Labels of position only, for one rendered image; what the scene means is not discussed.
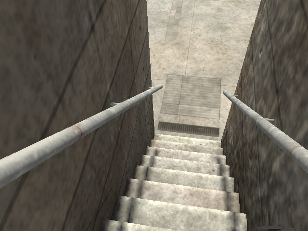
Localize stairs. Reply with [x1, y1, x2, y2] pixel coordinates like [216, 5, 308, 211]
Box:
[99, 134, 247, 231]

